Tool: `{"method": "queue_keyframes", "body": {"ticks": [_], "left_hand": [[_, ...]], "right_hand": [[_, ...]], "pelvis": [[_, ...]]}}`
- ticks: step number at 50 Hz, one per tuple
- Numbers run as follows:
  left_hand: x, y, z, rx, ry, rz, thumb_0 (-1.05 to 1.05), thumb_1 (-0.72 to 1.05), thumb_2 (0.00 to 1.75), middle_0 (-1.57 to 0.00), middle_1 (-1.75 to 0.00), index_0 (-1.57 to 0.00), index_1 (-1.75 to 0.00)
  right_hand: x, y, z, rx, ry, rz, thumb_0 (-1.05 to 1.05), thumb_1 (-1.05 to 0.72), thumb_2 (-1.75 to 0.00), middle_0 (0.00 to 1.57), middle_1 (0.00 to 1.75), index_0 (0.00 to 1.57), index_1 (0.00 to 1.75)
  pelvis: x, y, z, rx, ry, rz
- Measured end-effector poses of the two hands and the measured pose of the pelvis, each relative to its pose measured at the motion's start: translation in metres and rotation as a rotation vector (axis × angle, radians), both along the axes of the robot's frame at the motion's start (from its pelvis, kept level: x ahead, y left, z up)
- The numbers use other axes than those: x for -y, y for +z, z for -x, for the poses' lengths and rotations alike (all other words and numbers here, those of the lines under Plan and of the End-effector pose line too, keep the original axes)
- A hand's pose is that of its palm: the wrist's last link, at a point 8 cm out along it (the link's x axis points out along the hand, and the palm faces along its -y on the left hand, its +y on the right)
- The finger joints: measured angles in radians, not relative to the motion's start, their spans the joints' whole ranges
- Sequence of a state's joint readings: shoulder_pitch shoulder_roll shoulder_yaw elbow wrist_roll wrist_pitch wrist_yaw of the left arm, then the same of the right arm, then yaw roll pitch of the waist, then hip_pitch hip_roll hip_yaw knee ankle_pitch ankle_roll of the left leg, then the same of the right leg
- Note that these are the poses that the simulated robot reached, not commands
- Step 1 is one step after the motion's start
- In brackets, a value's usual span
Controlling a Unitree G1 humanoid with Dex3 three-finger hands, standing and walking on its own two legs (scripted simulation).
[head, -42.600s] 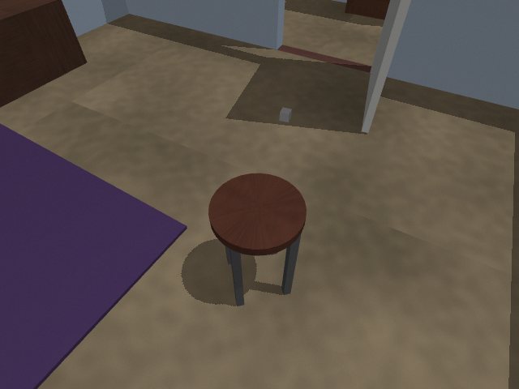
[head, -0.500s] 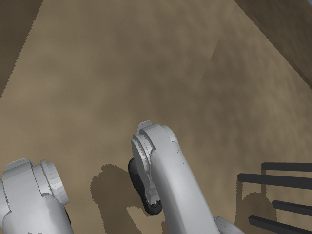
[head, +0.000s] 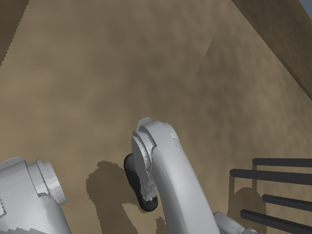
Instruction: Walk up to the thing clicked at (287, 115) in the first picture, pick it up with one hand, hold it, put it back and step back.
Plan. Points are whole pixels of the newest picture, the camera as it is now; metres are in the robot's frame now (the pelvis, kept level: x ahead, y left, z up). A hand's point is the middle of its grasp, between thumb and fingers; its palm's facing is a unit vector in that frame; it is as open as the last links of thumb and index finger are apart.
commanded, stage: rest palm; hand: left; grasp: from above
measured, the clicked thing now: out of the picture +0.38 +0.36 -0.27
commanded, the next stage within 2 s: close in 0.06 s
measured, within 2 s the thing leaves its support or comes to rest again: neither
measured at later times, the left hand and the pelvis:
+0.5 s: hand out of the picture +0.37 +0.37 -0.25, palm faces -0.20 -0.42 -0.88, open 11.8 cm; pelvis +0.00 +0.00 +0.00, yaw +0 degrees
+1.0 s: hand out of the picture +0.38 +0.36 -0.25, palm faces -0.19 -0.42 -0.88, open 10.4 cm; pelvis +0.00 -0.01 +0.00, yaw +0 degrees
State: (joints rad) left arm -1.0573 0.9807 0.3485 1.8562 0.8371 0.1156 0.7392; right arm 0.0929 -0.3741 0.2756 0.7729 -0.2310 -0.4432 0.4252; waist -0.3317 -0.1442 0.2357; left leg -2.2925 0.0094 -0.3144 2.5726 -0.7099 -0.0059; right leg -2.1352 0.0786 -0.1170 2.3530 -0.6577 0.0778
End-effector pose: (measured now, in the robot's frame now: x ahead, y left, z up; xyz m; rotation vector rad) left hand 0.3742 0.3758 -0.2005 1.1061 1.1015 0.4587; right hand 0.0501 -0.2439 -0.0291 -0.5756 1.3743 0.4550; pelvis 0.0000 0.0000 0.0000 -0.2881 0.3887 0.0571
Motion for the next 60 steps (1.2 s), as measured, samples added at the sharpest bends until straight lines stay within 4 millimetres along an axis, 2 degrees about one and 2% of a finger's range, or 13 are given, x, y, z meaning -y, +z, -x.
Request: {"method": "queue_keyframes", "body": {"ticks": [18,43,60], "left_hand": [[0.003,0.002,0.005,0.005,0.000,0.006,0.00,-0.23,0.71,-0.41,-0.72,-0.40,-0.72],[0.007,0.006,-0.005,-0.002,0.022,-0.005,0.00,0.00,0.51,-0.58,-0.56,-0.59,-0.55],[0.006,0.009,-0.004,-0.001,0.024,-0.010,-0.01,0.04,0.41,-0.62,-0.44,-0.69,-0.43]], "right_hand": [[0.002,-0.001,0.004,0.018,-0.009,-0.002,0.01,-0.92,-0.91,0.20,0.30,0.20,0.30],[0.007,0.005,0.014,-0.002,-0.025,0.001,0.01,-0.91,-0.90,0.20,0.30,0.20,0.30],[0.009,0.003,0.015,0.003,-0.040,0.002,0.01,-0.91,-0.90,0.20,0.30,0.20,0.30]], "pelvis": [[0.002,-0.001,0.004,0.017,-0.004,-0.007],[0.005,0.003,0.004,0.009,-0.006,-0.013],[0.006,0.004,0.004,0.004,-0.005,-0.018]]}}
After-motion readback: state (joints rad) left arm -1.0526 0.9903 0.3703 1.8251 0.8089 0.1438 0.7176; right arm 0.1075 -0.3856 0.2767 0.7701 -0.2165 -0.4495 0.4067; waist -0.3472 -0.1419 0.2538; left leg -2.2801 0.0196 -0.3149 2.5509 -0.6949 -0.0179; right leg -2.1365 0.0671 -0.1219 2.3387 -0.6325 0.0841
